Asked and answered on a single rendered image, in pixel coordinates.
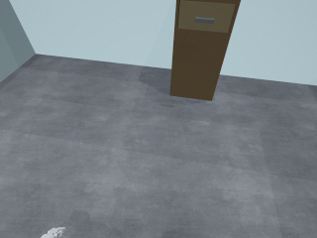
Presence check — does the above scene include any handle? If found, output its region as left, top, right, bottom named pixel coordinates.
left=195, top=16, right=215, bottom=24

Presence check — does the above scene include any cabinet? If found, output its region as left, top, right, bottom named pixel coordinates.
left=169, top=0, right=241, bottom=101

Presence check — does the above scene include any robot left hand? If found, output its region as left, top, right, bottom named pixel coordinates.
left=41, top=227, right=66, bottom=238

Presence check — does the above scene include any drawer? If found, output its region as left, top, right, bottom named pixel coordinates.
left=177, top=0, right=236, bottom=33

